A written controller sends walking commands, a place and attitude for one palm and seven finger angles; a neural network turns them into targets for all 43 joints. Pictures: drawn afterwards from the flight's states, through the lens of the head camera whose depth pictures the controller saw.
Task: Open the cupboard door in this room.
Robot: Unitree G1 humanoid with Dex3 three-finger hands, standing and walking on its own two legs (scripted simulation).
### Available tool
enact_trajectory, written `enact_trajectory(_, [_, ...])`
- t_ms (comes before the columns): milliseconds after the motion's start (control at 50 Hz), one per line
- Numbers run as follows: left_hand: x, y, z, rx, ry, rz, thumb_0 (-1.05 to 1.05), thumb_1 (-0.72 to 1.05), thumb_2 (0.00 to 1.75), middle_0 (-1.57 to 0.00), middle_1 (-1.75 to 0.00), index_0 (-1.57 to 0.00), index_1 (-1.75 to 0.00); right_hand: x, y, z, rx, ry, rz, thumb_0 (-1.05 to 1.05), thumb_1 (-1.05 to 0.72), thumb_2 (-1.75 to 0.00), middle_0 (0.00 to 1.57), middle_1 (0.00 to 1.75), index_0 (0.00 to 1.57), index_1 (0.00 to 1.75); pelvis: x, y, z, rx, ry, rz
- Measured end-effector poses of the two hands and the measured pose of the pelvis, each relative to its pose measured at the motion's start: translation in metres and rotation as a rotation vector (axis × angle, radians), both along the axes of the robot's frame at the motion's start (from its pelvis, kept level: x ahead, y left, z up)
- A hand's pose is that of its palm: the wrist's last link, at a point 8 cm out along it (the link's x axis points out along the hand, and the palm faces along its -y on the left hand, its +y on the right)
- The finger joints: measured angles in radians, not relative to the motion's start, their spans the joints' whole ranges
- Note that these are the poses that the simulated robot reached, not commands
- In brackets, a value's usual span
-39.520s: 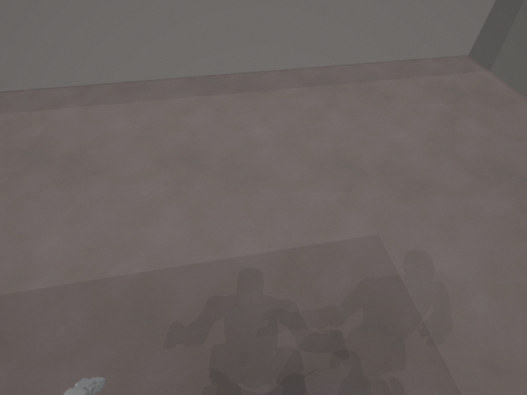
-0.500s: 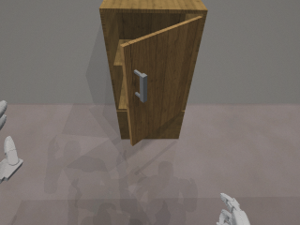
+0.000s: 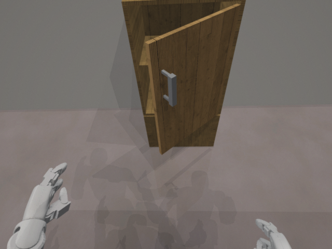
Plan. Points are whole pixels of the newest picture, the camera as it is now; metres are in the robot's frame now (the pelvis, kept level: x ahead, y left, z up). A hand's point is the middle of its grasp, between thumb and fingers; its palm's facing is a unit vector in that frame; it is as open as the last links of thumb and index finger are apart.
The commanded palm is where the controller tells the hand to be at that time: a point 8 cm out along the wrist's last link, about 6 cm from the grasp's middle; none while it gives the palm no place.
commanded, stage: let the arm hang, fingers relaxed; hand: left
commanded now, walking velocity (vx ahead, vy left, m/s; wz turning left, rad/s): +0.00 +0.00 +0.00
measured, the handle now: (168, 88) +0.62 +0.03 +0.03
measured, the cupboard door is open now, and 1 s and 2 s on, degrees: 41 41 41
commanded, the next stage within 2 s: look to check the result in 0.98 s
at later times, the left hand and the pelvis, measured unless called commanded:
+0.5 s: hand out of the picture -0.01 +0.20 -0.16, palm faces +0.01 -0.96 -0.29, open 7.3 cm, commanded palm none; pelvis +0.00 -0.02 +0.01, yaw +1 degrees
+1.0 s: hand out of the picture +0.08 +0.18 -0.15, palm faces +0.00 -0.97 -0.24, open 7.4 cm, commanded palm none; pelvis +0.01 -0.02 +0.01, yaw +0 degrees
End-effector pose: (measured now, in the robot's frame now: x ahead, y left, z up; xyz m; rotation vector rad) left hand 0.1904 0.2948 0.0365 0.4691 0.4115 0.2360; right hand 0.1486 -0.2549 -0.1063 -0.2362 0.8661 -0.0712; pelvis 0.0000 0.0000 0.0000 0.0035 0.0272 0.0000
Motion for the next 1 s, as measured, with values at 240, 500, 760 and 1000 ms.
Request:
enact_trajectory(240, [-0.161,-0.079,-0.176,-0.341,0.886,0.152,0.01,0.95,0.90,-0.20,-0.30,-0.21,-0.30,-0.119,-0.029,-0.016,-0.076,0.435,-0.116,0.01,-0.90,-0.90,0.20,0.30,0.20,0.30,-0.006,-0.013,0.004,-0.005,-0.034,0.000])
enact_trajectory(500, [-0.208,-0.046,-0.159,-0.270,0.988,0.304,0.01,0.92,0.90,-0.20,-0.30,-0.20,-0.30,-0.166,-0.003,-0.032,0.012,0.593,-0.142,0.01,-0.90,-0.90,0.20,0.30,0.20,0.30,-0.001,-0.017,0.009,-0.008,-0.044,0.009])
enact_trajectory(760, [-0.137,-0.054,-0.153,-0.270,0.812,0.220,0.00,0.91,0.90,-0.19,-0.30,-0.20,-0.30,-0.118,0.002,-0.033,0.036,0.457,-0.121,0.01,-0.90,-0.90,0.20,0.30,0.20,0.30,0.004,-0.016,0.011,-0.002,-0.053,0.005])
enact_trajectory(1000, [-0.121,-0.067,-0.158,-0.305,0.809,0.189,0.00,0.90,0.90,-0.20,-0.30,-0.20,-0.30,-0.103,-0.012,-0.024,-0.007,0.444,-0.127,0.00,-0.90,-0.90,0.20,0.30,0.20,0.30,0.013,-0.017,0.013,-0.002,-0.049,0.004])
